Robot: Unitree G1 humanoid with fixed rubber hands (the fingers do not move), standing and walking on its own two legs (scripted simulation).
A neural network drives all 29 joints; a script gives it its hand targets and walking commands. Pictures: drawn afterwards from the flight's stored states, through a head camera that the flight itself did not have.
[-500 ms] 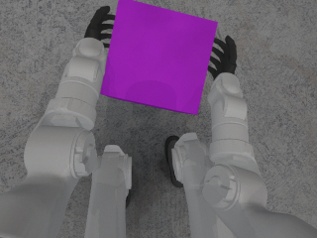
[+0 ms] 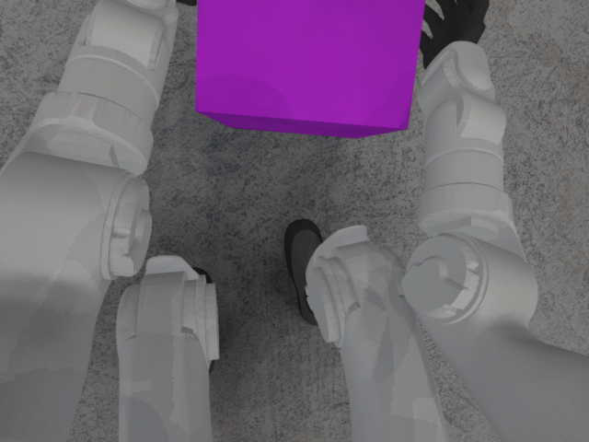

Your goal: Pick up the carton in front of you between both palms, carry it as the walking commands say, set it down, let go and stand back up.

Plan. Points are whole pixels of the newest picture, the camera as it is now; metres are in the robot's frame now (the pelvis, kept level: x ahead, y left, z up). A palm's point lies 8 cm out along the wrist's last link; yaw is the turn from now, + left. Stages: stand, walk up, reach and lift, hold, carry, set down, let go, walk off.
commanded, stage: set down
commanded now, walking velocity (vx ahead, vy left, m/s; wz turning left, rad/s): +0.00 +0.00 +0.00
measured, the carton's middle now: (304, 47) +0.53 -0.10 -0.25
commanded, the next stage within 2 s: none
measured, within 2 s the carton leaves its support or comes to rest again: rests again in 0.58 s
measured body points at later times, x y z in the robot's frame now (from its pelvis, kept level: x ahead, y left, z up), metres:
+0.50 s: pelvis -0.01 +0.00 -0.01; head +0.36 +0.04 +0.25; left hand +0.57 +0.06 -0.19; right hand +0.50 -0.24 -0.16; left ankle +0.07 +0.10 -0.36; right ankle +0.14 -0.13 -0.36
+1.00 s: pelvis +0.00 +0.00 -0.02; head +0.37 +0.05 +0.22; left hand +0.57 +0.07 -0.23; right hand +0.48 -0.25 -0.18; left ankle +0.07 +0.10 -0.36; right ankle +0.14 -0.13 -0.36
